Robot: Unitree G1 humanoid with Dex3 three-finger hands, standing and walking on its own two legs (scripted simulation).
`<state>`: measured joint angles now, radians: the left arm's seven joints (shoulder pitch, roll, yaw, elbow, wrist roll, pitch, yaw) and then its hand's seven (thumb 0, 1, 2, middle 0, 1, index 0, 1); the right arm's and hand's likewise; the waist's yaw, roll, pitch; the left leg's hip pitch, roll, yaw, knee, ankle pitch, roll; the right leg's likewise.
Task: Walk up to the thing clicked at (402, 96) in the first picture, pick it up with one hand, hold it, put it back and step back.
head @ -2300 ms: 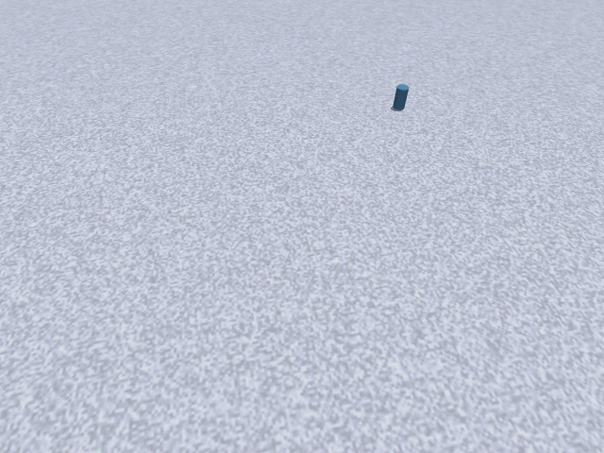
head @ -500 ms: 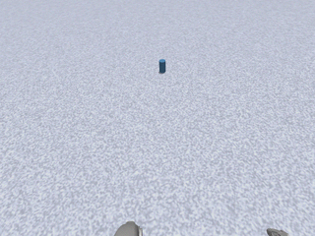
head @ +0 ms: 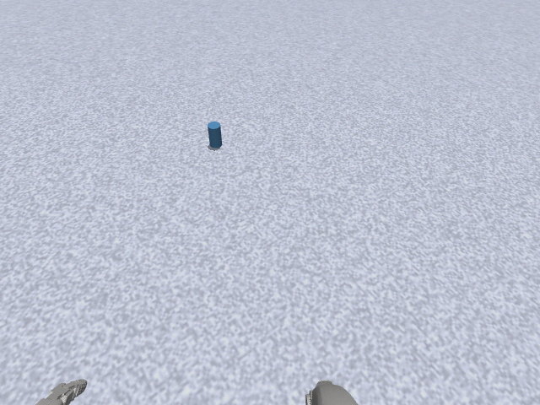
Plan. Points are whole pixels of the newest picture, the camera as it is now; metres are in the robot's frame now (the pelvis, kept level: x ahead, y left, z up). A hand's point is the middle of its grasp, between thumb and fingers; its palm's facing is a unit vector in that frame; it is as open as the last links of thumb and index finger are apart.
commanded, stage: walk up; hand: left
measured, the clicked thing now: (215, 135) +1.64 +0.23 -0.71
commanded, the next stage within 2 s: none
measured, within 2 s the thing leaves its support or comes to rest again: neither
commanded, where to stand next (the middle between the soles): +1.32 +0.02 m, yaw -1 degrees
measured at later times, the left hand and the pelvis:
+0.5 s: hand (132, 316) +0.32 +0.25 -0.13, palm faces -0.01 -0.92 -0.39, open 7.4 cm; pelvis +0.29 -0.03 +0.00, yaw -1 degrees
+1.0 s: hand (153, 193) +0.64 +0.27 -0.14, palm faces -0.10 -0.93 -0.34, open 7.4 cm; pelvis +0.53 +0.00 +0.00, yaw -1 degrees
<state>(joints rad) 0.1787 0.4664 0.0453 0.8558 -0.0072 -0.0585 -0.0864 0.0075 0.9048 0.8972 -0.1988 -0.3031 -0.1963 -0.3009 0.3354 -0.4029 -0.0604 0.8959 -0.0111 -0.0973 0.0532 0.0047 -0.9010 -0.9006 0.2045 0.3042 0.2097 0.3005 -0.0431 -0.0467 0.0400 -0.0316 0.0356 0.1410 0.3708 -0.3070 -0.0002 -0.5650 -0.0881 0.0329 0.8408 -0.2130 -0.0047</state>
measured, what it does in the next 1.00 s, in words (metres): walks ahead: right foot, then left foot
